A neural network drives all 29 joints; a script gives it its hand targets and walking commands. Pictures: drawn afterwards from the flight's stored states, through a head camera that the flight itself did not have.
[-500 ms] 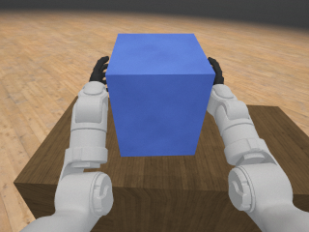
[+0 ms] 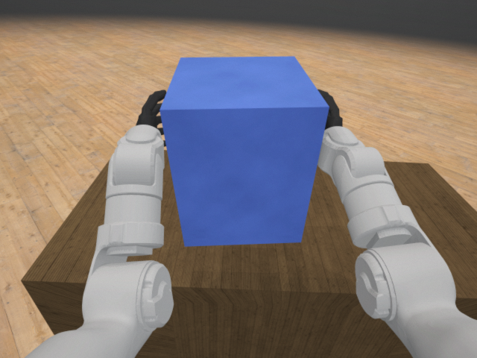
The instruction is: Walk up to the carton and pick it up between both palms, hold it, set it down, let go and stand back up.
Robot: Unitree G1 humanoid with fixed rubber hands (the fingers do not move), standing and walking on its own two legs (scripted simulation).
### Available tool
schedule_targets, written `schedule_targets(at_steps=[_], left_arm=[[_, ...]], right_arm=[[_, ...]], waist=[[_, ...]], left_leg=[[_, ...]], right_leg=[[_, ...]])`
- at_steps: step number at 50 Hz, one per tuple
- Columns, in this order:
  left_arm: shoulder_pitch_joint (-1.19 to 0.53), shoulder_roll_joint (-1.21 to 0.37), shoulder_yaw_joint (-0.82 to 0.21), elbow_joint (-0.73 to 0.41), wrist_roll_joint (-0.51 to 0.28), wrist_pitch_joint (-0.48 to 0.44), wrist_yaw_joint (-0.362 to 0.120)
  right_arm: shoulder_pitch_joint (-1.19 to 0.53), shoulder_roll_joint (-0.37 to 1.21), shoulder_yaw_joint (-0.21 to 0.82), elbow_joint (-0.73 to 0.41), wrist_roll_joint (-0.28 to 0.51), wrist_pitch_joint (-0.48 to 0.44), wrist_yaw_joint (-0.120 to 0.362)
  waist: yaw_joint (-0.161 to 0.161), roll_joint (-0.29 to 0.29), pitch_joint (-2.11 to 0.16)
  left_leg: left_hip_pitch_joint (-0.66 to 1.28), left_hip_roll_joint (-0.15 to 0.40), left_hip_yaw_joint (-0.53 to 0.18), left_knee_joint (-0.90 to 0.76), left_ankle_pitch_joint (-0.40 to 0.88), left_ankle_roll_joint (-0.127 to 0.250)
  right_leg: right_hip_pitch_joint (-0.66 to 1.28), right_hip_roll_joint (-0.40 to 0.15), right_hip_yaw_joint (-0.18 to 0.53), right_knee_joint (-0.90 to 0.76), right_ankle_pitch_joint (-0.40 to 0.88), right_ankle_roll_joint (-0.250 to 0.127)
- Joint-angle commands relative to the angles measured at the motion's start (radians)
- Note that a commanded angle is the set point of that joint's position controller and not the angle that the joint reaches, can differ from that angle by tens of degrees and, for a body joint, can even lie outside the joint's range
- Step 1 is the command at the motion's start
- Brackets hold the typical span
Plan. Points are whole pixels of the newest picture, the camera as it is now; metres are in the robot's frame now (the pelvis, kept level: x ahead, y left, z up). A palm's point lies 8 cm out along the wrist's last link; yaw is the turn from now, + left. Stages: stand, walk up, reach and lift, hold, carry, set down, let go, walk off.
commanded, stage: hold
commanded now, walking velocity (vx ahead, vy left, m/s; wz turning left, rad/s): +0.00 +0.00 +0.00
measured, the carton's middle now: (240, 149) +0.40 +0.01 +0.23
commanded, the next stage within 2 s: none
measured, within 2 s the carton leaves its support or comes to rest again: neither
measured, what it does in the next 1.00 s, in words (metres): stands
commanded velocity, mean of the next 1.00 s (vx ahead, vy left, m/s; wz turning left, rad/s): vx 0.00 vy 0.00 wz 0.00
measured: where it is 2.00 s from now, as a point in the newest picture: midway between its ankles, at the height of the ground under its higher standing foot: outside the picture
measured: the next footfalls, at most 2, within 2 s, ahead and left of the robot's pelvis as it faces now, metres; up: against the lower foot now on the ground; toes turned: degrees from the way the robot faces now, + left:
none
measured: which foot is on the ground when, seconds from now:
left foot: down 0.00-1.00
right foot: down 0.00-1.00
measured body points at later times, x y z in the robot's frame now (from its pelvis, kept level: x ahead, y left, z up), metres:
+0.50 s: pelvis +0.00 +0.00 +0.00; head -0.08 +0.02 +0.44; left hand +0.39 +0.16 +0.28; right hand +0.40 -0.14 +0.28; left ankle +0.04 +0.12 -0.75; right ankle +0.01 -0.13 -0.75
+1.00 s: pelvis +0.01 +0.00 +0.00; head -0.08 +0.02 +0.44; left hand +0.39 +0.16 +0.28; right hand +0.40 -0.13 +0.29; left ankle +0.04 +0.12 -0.75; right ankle +0.01 -0.13 -0.75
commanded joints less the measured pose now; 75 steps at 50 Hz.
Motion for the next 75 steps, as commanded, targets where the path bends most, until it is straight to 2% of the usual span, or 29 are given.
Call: schedule_targets(at_steps=[1, 3, 5, 6, 10, 14, 15, 17, 20, 22, 24, 26, 31, 36, 39, 42, 44, 45, 47, 48, 50, 53, 56, 57, 61, 63, 67, 69, 75], left_arm=[[-0.775, -0.676, -0.442, -0.200, -0.213, -0.085, -0.128], [-0.795, -0.701, -0.481, -0.237, -0.255, -0.095, -0.103], [-0.786, -0.699, -0.501, -0.248, -0.256, -0.091, -0.087], [-0.763, -0.697, -0.494, -0.239, -0.252, -0.085, -0.086], [-0.673, -0.659, -0.407, -0.077, -0.187, -0.045, -0.122], [-0.658, -0.596, -0.276, 0.028, -0.106, -0.015, -0.176], [-0.678, -0.596, -0.282, 0.026, -0.113, -0.017, -0.188], [-0.712, -0.600, -0.273, 0.025, -0.112, -0.025, -0.189], [-0.772, -0.629, -0.316, -0.089, -0.151, -0.051, -0.160], [-0.797, -0.647, -0.365, -0.151, -0.195, -0.064, -0.138], [-0.790, -0.637, -0.369, -0.170, -0.197, -0.067, -0.122], [-0.767, -0.638, -0.395, -0.188, -0.210, -0.064, -0.116], [-0.714, -0.624, -0.379, -0.142, -0.190, -0.036, -0.141], [-0.704, -0.630, -0.344, -0.083, -0.161, -0.021, -0.167], [-0.734, -0.631, -0.352, -0.113, -0.174, -0.030, -0.165], [-0.753, -0.640, -0.373, -0.141, -0.188, -0.036, -0.155], [-0.773, -0.667, -0.407, -0.180, -0.206, -0.044, -0.144], [-0.756, -0.660, -0.404, -0.163, -0.209, -0.041, -0.140], [-0.766, -0.656, -0.401, -0.177, -0.211, -0.044, -0.140], [-0.750, -0.658, -0.403, -0.161, -0.212, -0.044, -0.137], [-0.750, -0.645, -0.387, -0.157, -0.199, -0.043, -0.135], [-0.750, -0.652, -0.391, -0.160, -0.200, -0.041, -0.141], [-0.743, -0.638, -0.364, -0.128, -0.193, -0.036, -0.147], [-0.735, -0.649, -0.365, -0.105, -0.184, -0.032, -0.147], [-0.734, -0.637, -0.343, -0.067, -0.170, -0.033, -0.153], [-0.749, -0.649, -0.363, -0.086, -0.184, -0.039, -0.152], [-0.737, -0.648, -0.363, -0.110, -0.182, -0.043, -0.150], [-0.729, -0.650, -0.377, -0.124, -0.189, -0.043, -0.147], [-0.733, -0.647, -0.364, -0.108, -0.186, -0.042, -0.156]], right_arm=[[-0.815, 0.610, 0.307, -0.338, 0.226, -0.022, 0.105], [-0.863, 0.633, 0.354, -0.424, 0.244, -0.029, 0.101], [-0.831, 0.633, 0.359, -0.415, 0.250, -0.019, 0.093], [-0.822, 0.636, 0.369, -0.431, 0.256, -0.017, 0.087], [-0.726, 0.555, 0.261, -0.254, 0.195, 0.027, 0.079], [-0.708, 0.511, 0.192, -0.121, 0.167, 0.063, 0.094], [-0.718, 0.504, 0.175, -0.114, 0.161, 0.063, 0.096], [-0.762, 0.515, 0.187, -0.119, 0.174, 0.064, 0.107], [-0.801, 0.581, 0.259, -0.201, 0.232, 0.047, 0.115], [-0.822, 0.602, 0.306, -0.275, 0.254, 0.038, 0.113], [-0.839, 0.633, 0.340, -0.316, 0.266, 0.037, 0.104], [-0.833, 0.643, 0.368, -0.381, 0.285, 0.038, 0.089], [-0.769, 0.607, 0.327, -0.333, 0.265, 0.061, 0.068], [-0.748, 0.571, 0.266, -0.263, 0.249, 0.079, 0.070], [-0.769, 0.583, 0.282, -0.280, 0.262, 0.076, 0.074], [-0.792, 0.601, 0.294, -0.311, 0.265, 0.068, 0.077], [-0.799, 0.606, 0.303, -0.338, 0.279, 0.058, 0.078], [-0.801, 0.602, 0.304, -0.346, 0.275, 0.062, 0.077], [-0.804, 0.623, 0.320, -0.348, 0.280, 0.064, 0.073], [-0.819, 0.613, 0.318, -0.378, 0.281, 0.059, 0.073], [-0.790, 0.616, 0.318, -0.342, 0.276, 0.066, 0.074], [-0.767, 0.605, 0.303, -0.315, 0.274, 0.070, 0.071], [-0.774, 0.599, 0.298, -0.296, 0.268, 0.075, 0.078], [-0.771, 0.584, 0.281, -0.281, 0.261, 0.075, 0.078], [-0.793, 0.584, 0.268, -0.270, 0.248, 0.074, 0.082], [-0.798, 0.593, 0.268, -0.285, 0.248, 0.064, 0.085], [-0.811, 0.597, 0.294, -0.307, 0.267, 0.061, 0.087], [-0.798, 0.599, 0.302, -0.321, 0.272, 0.058, 0.080], [-0.780, 0.590, 0.283, -0.287, 0.260, 0.069, 0.079]], waist=[[-0.061, 0.136, -0.398], [-0.059, 0.116, -0.477], [-0.066, 0.144, -0.466], [-0.064, 0.127, -0.449], [-0.092, 0.106, -0.201], [-0.056, 0.097, -0.092], [-0.068, 0.107, -0.100], [-0.047, 0.119, -0.133], [-0.021, 0.122, -0.273], [-0.024, 0.121, -0.377], [-0.015, 0.097, -0.402], [-0.024, 0.102, -0.424], [-0.042, 0.083, -0.278], [-0.051, 0.103, -0.208], [-0.039, 0.118, -0.243], [-0.041, 0.116, -0.293], [-0.050, 0.146, -0.344], [-0.053, 0.122, -0.321], [-0.037, 0.117, -0.351], [-0.043, 0.115, -0.349], [-0.037, 0.111, -0.343], [-0.053, 0.119, -0.308], [-0.035, 0.103, -0.264], [-0.046, 0.120, -0.253], [-0.035, 0.109, -0.224], [-0.047, 0.114, -0.258], [-0.030, 0.110, -0.291], [-0.042, 0.115, -0.301], [-0.044, 0.107, -0.275]], left_leg=[[0.071, -0.035, 0.021, -0.082, 0.170, -0.063], [0.123, -0.036, 0.013, -0.054, 0.250, -0.063], [0.144, -0.039, 0.005, -0.030, 0.300, -0.071], [0.151, -0.041, 0.004, -0.025, 0.308, -0.066], [0.044, -0.029, 0.011, -0.097, 0.091, -0.054], [-0.050, -0.021, 0.028, -0.164, -0.063, -0.035], [-0.050, -0.021, 0.034, -0.169, -0.083, -0.040], [-0.071, -0.020, 0.026, -0.174, -0.098, -0.042], [-0.034, -0.022, 0.021, -0.145, 0.028, -0.050], [0.027, -0.027, 0.014, -0.109, 0.124, -0.061], [0.065, -0.039, 0.014, -0.078, 0.197, -0.046], [0.099, -0.050, 0.012, -0.043, 0.274, -0.048], [0.076, -0.043, 0.019, -0.065, 0.210, -0.050], [0.026, -0.034, 0.023, -0.103, 0.120, -0.056], [0.018, -0.035, 0.024, -0.098, 0.142, -0.061], [0.035, -0.037, 0.017, -0.086, 0.159, -0.061], [0.050, -0.033, 0.010, -0.075, 0.205, -0.075], [0.048, -0.036, 0.011, -0.071, 0.199, -0.070], [0.062, -0.042, 0.015, -0.064, 0.215, -0.061], [0.068, -0.041, 0.011, -0.064, 0.206, -0.059], [0.071, -0.042, 0.011, -0.063, 0.207, -0.053], [0.065, -0.037, 0.013, -0.067, 0.203, -0.063], [0.026, -0.039, 0.017, -0.087, 0.151, -0.055], [0.023, -0.034, 0.014, -0.095, 0.129, -0.060], [-0.002, -0.038, 0.023, -0.107, 0.090, -0.053], [0.004, -0.033, 0.016, -0.101, 0.107, -0.060], [0.026, -0.036, 0.017, -0.092, 0.151, -0.059], [0.044, -0.036, 0.015, -0.082, 0.188, -0.062], [0.022, -0.032, 0.011, -0.091, 0.140, -0.058]], right_leg=[[0.135, 0.083, -0.025, 0.002, 0.109, -0.017], [0.131, 0.088, -0.035, 0.006, 0.169, -0.010], [0.115, 0.091, -0.036, 0.000, 0.193, -0.007], [0.117, 0.091, -0.033, -0.004, 0.203, -0.006], [0.078, 0.076, -0.024, -0.037, 0.041, -0.013], [0.100, 0.071, -0.015, -0.029, -0.062, -0.025], [0.096, 0.070, -0.015, -0.025, -0.066, -0.026], [0.099, 0.074, -0.011, -0.011, -0.081, -0.030], [0.132, 0.082, -0.012, 0.012, 0.015, -0.025], [0.140, 0.089, -0.014, 0.010, 0.076, -0.026], [0.141, 0.088, -0.016, 0.000, 0.123, -0.014], [0.136, 0.083, -0.014, -0.001, 0.196, -0.002], [0.101, 0.084, -0.022, -0.022, 0.123, -0.002], [0.099, 0.084, -0.014, -0.025, 0.045, -0.017], [0.117, 0.086, -0.009, -0.013, 0.066, -0.018], [0.116, 0.086, -0.016, -0.014, 0.080, -0.014], [0.133, 0.096, -0.019, 0.000, 0.115, -0.020], [0.117, 0.091, -0.017, -0.009, 0.115, -0.016], [0.125, 0.090, -0.018, -0.008, 0.126, -0.009], [0.117, 0.090, -0.019, -0.014, 0.121, -0.010], [0.108, 0.088, -0.018, -0.012, 0.123, -0.008], [0.109, 0.089, -0.016, -0.014, 0.125, -0.013], [0.108, 0.086, -0.017, -0.018, 0.073, -0.011], [0.099, 0.088, -0.018, -0.019, 0.062, -0.016], [0.087, 0.084, -0.017, -0.023, 0.020, -0.017], [0.100, 0.084, -0.015, -0.015, 0.048, -0.016], [0.118, 0.087, -0.015, -0.016, 0.080, -0.018], [0.118, 0.088, -0.015, -0.011, 0.115, -0.013], [0.110, 0.088, -0.011, -0.017, 0.070, -0.016]])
